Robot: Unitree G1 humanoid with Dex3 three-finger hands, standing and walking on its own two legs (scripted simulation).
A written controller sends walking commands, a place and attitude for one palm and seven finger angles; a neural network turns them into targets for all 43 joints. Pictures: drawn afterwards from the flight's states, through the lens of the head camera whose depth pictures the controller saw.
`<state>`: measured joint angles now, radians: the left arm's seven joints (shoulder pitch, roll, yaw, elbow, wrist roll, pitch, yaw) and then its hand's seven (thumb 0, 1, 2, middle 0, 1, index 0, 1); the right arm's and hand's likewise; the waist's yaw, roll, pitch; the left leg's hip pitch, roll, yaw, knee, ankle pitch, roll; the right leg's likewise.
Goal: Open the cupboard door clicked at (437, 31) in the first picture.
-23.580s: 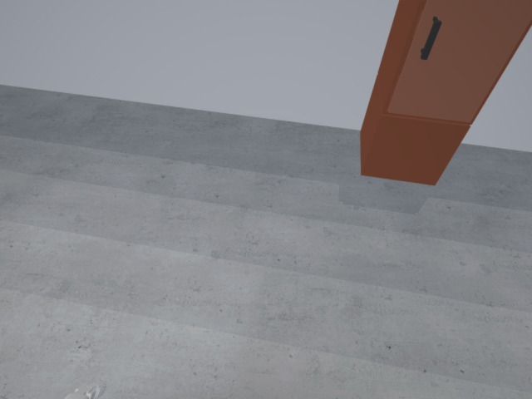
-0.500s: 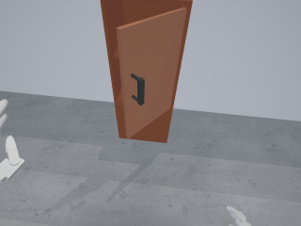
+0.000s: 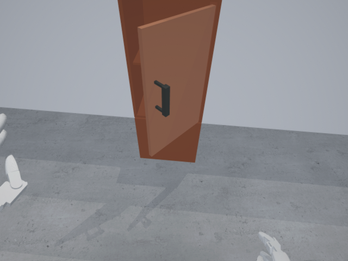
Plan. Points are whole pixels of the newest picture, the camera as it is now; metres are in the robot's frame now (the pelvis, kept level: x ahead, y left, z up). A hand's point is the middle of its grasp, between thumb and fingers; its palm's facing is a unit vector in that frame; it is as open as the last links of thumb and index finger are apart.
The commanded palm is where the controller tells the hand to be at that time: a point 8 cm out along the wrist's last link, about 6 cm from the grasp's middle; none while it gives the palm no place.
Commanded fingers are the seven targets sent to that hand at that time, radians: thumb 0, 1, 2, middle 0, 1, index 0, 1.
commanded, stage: let the arm hang, fingers relaxed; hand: left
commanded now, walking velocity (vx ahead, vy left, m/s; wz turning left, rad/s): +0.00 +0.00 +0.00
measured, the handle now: (161, 98) +0.66 +0.08 +0.00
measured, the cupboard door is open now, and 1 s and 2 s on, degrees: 51 51 51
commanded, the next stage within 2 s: look to check the result in 1.12 s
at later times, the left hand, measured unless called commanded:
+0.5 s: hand out of the picture -0.03 +0.19 -0.16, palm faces +0.07 -0.97 -0.24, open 7.1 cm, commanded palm none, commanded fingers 0.00 0.90 0.90 -0.20 -0.30 -0.20 -0.30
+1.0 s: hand out of the picture +0.02 +0.21 -0.15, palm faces +0.06 -0.96 -0.26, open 7.4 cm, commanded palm none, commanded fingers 0.00 0.90 0.90 -0.20 -0.30 -0.20 -0.30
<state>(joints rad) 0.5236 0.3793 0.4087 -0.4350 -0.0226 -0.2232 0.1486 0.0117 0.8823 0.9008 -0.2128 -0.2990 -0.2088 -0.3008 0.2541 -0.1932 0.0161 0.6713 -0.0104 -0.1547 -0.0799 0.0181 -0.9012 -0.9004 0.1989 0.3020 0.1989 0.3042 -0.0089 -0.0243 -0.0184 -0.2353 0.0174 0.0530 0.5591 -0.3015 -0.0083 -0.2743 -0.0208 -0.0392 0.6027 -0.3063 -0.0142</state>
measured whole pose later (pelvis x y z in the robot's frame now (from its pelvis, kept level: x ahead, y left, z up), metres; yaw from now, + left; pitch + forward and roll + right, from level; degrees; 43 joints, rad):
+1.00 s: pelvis -0.02 +0.00 +0.01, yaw +3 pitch -2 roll +0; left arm 0.16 0.22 0.02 1.11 0.01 0.00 0.01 0.00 0.90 0.90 -0.20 -0.30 -0.20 -0.30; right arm 0.22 -0.21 -0.02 1.12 -0.03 0.00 -0.02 0.01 -0.91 -0.90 0.20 0.30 0.20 0.30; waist -0.01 0.02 0.04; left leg -0.20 0.00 0.00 0.40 -0.17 0.00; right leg -0.20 -0.01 -0.02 0.42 -0.19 -0.01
